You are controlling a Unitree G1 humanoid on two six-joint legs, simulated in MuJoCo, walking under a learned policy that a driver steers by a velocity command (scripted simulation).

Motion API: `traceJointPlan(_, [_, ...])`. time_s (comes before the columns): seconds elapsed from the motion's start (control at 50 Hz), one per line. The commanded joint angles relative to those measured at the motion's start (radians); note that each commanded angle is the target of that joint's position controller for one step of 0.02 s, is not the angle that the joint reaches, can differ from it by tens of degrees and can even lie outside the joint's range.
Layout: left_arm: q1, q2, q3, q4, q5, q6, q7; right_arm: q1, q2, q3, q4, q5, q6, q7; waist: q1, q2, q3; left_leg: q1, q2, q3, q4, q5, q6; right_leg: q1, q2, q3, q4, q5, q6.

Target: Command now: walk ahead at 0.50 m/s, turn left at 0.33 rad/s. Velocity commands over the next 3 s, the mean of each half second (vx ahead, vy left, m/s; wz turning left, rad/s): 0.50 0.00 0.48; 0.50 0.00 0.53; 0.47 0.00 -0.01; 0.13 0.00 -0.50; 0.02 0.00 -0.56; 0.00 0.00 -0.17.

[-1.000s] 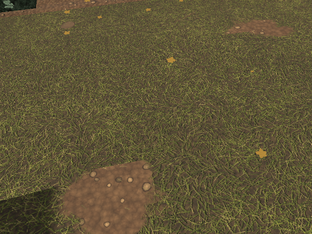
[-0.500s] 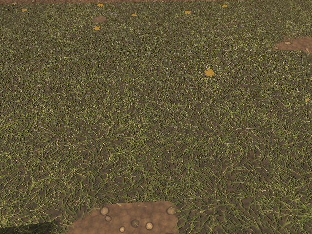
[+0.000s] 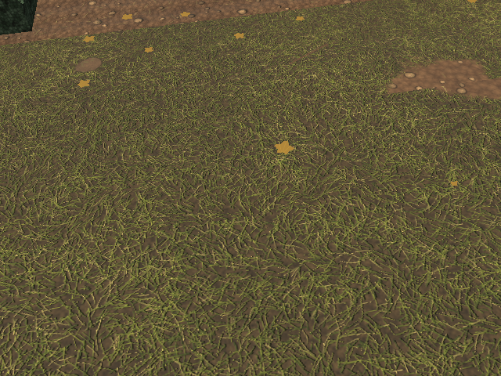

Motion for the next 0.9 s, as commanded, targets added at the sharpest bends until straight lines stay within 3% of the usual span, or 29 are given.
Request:
traceJointPlan(0.02, [0.198,0.023,0.01,0.047,-0.009,-0.002,0.033,0.006,-0.033,-0.002,-0.054,-0.021,-0.013,-0.041,0.051,-0.082,-0.058,-0.319,0.118,-0.069,0.084,0.087,0.032,0.317,-0.323,0.382,-0.368,-0.094,-0.193])
traceJointPlan(0.04, [0.169,0.002,0.005,0.042,-0.003,-0.005,0.038,0.007,-0.003,0.002,-0.053,-0.027,-0.004,-0.044,0.025,-0.059,-0.054,-0.268,0.124,-0.066,0.053,0.077,0.022,0.27,-0.314,0.328,-0.407,-0.055,-0.184])
traceJointPlan(0.12, [0.177,0.039,0.028,0.071,0.038,-0.024,0.04,-0.03,-0.003,0.001,-0.058,0.016,0.005,-0.003,0.03,-0.046,-0.006,-0.297,0.121,-0.037,-0.078,0.282,-0.029,0.263,-0.276,0.09,-0.474,0.083,-0.161])
traceJointPlan(0.2, [0.261,0.059,0.031,0.111,0.054,-0.018,0.008,-0.113,-0.001,0.004,-0.096,0.004,0.01,0.021,0.049,-0.052,0.007,-0.233,0.096,0.006,-0.184,0.461,-0.046,0.203,-0.238,-0.067,-0.437,0.139,-0.159])
traceJointPlan(0.22, [0.289,0.063,0.034,0.122,0.084,-0.01,0.006,-0.016,0.005,0.007,-0.068,-0.011,0.011,0.035,0.035,-0.067,0.008,-0.167,0.084,-0.001,-0.008,0.523,-0.039,0.16,-0.25,-0.071,-0.395,0.151,-0.164])
traceJointPlan(0.3, [0.303,0.061,0.02,0.123,0.066,-0.016,0.012,-0.128,-0.049,-0.014,-0.134,-0.019,-0.005,0.025,0.056,-0.049,0.051,-0.35,0.098,-0.024,-0.044,0.357,-0.004,0.378,-0.305,-0.049,-0.293,0.157,-0.164])
traceJointPlan(0.34, [0.331,0.093,0.028,0.124,0.061,-0.015,0.028,-0.184,-0.036,-0.012,-0.172,-0.014,-0.009,0.015,0.078,-0.056,0.058,-0.368,0.088,0.008,-0.085,0.235,-0.012,0.466,-0.324,-0.063,-0.232,0.279,-0.148])
traceJointPlan(0.38, [0.329,0.138,0.051,0.127,0.031,-0.012,0.043,-0.173,-0.039,-0.018,-0.183,0.0,-0.005,-0.005,0.089,-0.073,0.065,-0.288,0.066,0.058,-0.25,0.113,-0.015,0.506,-0.334,-0.095,-0.181,0.382,-0.144])
traceJointPlan(0.42, [0.235,0.217,0.079,0.085,0.071,-0.009,0.037,0.077,-0.076,-0.051,-0.124,0.003,-0.035,-0.013,-0.042,-0.027,-0.013,0.148,-0.08,0.196,-0.212,0.228,-0.008,0.25,-0.254,-0.219,0.144,0.623,-0.102])
traceJointPlan(0.44, [0.208,0.213,0.082,0.097,0.057,-0.01,0.009,0.167,-0.14,-0.08,-0.096,0.003,-0.053,-0.033,-0.111,-0.009,-0.03,0.277,-0.11,0.189,-0.432,0.29,0.04,0.155,-0.217,-0.201,0.335,0.563,-0.08])
traceJointPlan(0.46, [0.266,0.079,0.054,0.06,0.074,-0.015,-0.015,0.249,-0.239,-0.109,-0.081,-0.014,-0.06,-0.074,-0.065,0.237,-0.154,0.615,0.023,-0.15,-0.417,0.705,0.262,-0.173,-0.065,-0.177,0.744,-0.072,0.041])
traceJointPlan(0.48, [0.221,0.008,0.022,0.015,0.042,-0.041,-0.059,0.393,-0.253,-0.099,-0.045,-0.032,-0.06,-0.078,-0.124,0.145,-0.297,0.793,0.215,-0.52,-0.529,1.008,0.44,-0.383,0.052,0.015,0.962,-0.551,0.078])
traceJointPlan(0.5, [-0.059,-0.009,0.021,-0.099,-0.016,-0.055,-0.072,0.462,-0.191,-0.099,0.021,-0.022,-0.081,-0.064,-0.219,0.073,-0.05,0.657,0.272,-0.593,-0.641,0.774,0.372,-0.613,0.035,0.156,0.911,-0.536,0.063])
traceJointPlan(0.52, [-0.166,0.029,0.04,-0.142,-0.019,-0.045,-0.05,0.357,-0.086,-0.063,0.016,0.011,-0.084,-0.047,-0.175,0.031,0.065,0.486,0.273,-0.544,-0.596,0.525,0.319,-0.633,-0.039,0.188,0.864,-0.499,0.07])
traceJointPlan(0.54, [-0.11,0.071,0.054,-0.132,0.012,-0.028,-0.025,0.265,-0.045,-0.043,0.001,0.025,-0.07,-0.032,-0.104,0.032,0.041,0.346,0.244,-0.489,-0.564,0.454,0.306,-0.556,-0.052,0.182,0.862,-0.435,0.067])
traceJointPlan(0.58, [-0.008,0.01,0.031,-0.094,0.056,0.008,-0.018,0.084,-0.031,-0.016,-0.05,0.011,-0.037,-0.014,0.018,0.055,0.088,-0.027,0.188,-0.398,-0.58,0.319,0.271,-0.375,-0.074,0.162,0.714,-0.31,0.036])
traceJointPlan(0.6, [0.072,-0.017,0.009,-0.07,0.085,0.018,-0.031,0.02,0.004,0.003,-0.077,0.002,-0.027,-0.029,0.042,0.02,0.072,-0.163,0.13,-0.34,-0.536,0.133,0.233,-0.306,-0.087,0.18,0.645,-0.071,0.01])
traceJointPlan(0.62, [0.123,-0.035,0.001,-0.057,0.096,0.012,-0.037,-0.002,0.004,0.013,-0.116,0.002,-0.033,-0.047,0.045,0.021,0.034,-0.304,0.03,-0.223,-0.513,0.063,0.204,-0.154,-0.063,0.13,0.524,0.166,-0.002])
traceJointPlan(0.64, [0.087,-0.019,-0.001,-0.071,0.081,0.007,-0.042,0.002,0.004,0.023,-0.107,-0.016,-0.042,-0.066,0.031,0.038,0.032,-0.326,0.007,-0.216,-0.464,0.063,0.175,-0.13,-0.085,0.164,0.419,0.395,0.01])
traceJointPlan(0.66, [0.124,-0.024,-0.01,-0.064,0.048,0.007,-0.047,-0.004,-0.028,0.017,-0.117,-0.031,-0.046,-0.076,0.022,-0.028,-0.015,-0.467,-0.073,-0.102,-0.395,-0.015,0.116,0.107,-0.073,0.122,0.228,0.686,0.02])
traceJointPlan(0.7, [0.112,0.005,-0.001,-0.084,0.017,0.03,-0.046,0.052,-0.115,0.009,-0.098,-0.033,-0.046,-0.062,0.049,-0.003,0.028,-0.682,-0.073,-0.137,-0.371,-0.204,0.114,0.387,-0.04,0.014,0.265,0.625,0.094])
traceJointPlan(0.74, [0.111,0.084,0.022,-0.069,0.042,0.053,-0.034,0.146,-0.113,0.013,-0.081,0.004,-0.055,-0.034,0.034,-0.016,0.092,-0.501,-0.025,-0.255,-0.243,-0.283,0.118,0.326,-0.071,0.045,0.115,0.408,0.112])
traceJointPlan(0.78, [0.163,0.115,0.031,-0.02,0.076,0.064,-0.031,0.252,-0.091,0.03,-0.031,0.046,-0.036,-0.028,0.028,-0.071,0.137,-0.192,-0.049,-0.353,-0.022,-0.322,0.104,0.282,-0.092,0.076,-0.268,0.517,0.096])
traceJointPlan(0.8, [0.275,0.123,0.044,0.019,0.069,0.058,-0.024,0.241,-0.144,0.022,-0.024,0.054,-0.015,-0.009,0.092,-0.068,0.108,-0.159,-0.093,-0.318,0.148,-0.131,0.098,0.419,-0.084,-0.002,-0.351,0.567,0.069])
traceJointPlan(0.82, [0.455,0.169,0.076,0.061,0.06,0.043,-0.026,0.277,-0.106,0.033,-0.011,0.0,-0.004,0.026,0.137,-0.069,-0.014,-0.256,-0.111,-0.297,0.393,0.169,0.023,0.669,-0.186,0.06,-0.176,0.64,-0.053])
traceJointPlan(0.84, [0.543,0.209,0.084,0.059,0.059,0.029,-0.051,0.519,0.11,0.072,0.023,-0.003,-0.003,0.039,0.018,-0.285,-0.396,-0.565,-0.184,-0.167,0.91,-0.347,-0.03,1.124,-0.406,0.208,0.297,1.387,-0.345])
traceJointPlan(0.86, [0.576,0.225,0.09,0.054,0.083,0.04,-0.06,0.452,0.024,0.065,-0.028,0.019,0.01,0.049,0.111,-0.23,-0.417,-0.814,-0.19,-0.143,1.102,-0.343,-0.062,1.175,-0.481,0.434,0.204,1.195,-0.403])
traceJointPlan(0.88, [0.466,0.218,0.092,0.038,0.086,0.056,-0.043,0.211,-0.044,0.039,-0.117,0.022,0.02,0.039,0.14,-0.15,-0.197,-0.997,-0.121,-0.124,1.028,-0.172,-0.078,0.952,-0.485,0.487,0.035,0.635,-0.325])
traceJointPlan(0.9, [0.379,0.154,0.066,0.046,0.074,0.056,-0.049,0.089,-0.073,0.025,-0.141,0.028,0.017,0.012,0.112,-0.078,-0.047,-1.027,-0.057,-0.122,0.988,-0.045,-0.063,0.667,-0.481,0.506,-0.091,0.138,-0.308])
